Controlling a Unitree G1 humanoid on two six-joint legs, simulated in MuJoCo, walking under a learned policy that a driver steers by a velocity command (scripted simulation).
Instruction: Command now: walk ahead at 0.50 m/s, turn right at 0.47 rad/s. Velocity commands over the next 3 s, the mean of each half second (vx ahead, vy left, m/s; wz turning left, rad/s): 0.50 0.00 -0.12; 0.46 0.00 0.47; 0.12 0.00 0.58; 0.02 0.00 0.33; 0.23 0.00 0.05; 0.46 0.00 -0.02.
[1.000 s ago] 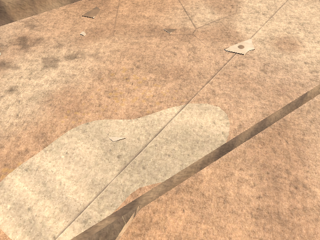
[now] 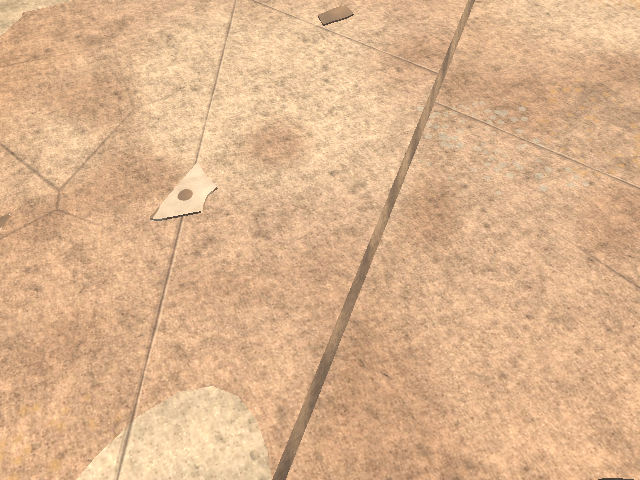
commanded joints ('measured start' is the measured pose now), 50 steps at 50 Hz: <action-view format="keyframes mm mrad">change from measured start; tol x32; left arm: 1 89 77 14 -35 -8 9 13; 31 -240 49 -30 -212 37 -6 -27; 50 145 64 -9 -34 58 -52 10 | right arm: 1 -20 -27 2 -65 8 -6 9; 9 -215 -29 25 -126 12 -43 73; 15 397 -169 -35 38 4 -29 47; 50 -42 60 23 -201 -17 137 1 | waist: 1 -5 -79 -18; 13 -185 -164 -189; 15 -133 260 -399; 19 -52 -23 27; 33 -60 87 -53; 37 -4 -431 -264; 50 -34 -101 32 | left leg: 1 -200 -14 -10 -40 -17 16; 12 467 -183 113 -547 106 156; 15 1147 309 -666 -612 110 460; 17 821 213 -532 -729 -288 379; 22 433 55 -249 -791 112 320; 33 540 29 -285 -635 165 217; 37 82 -237 37 130 -470 120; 50 -467 -112 6 946 -441 133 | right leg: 1 203 -276 251 -23 423 -73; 12 133 -242 185 261 999 2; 15 -481 21 160 1070 -402 110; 16 -595 -70 144 1141 -331 115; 34 -82 -122 -82 144 61 157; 37 303 -587 601 -95 -221 -4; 50 209 -509 -1 -60 355 -40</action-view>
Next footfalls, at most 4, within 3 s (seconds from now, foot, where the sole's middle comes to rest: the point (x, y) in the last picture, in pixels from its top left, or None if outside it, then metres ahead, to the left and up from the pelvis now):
0.26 left None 0.33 0.12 -0.78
0.70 right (418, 461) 0.53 -0.10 -0.78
1.26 left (272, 339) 0.74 0.21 -0.67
1.98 right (320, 277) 0.91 0.11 -0.67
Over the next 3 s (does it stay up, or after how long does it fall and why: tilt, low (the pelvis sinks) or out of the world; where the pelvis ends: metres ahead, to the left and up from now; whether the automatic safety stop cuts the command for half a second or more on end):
stays up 1.10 0.41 0.10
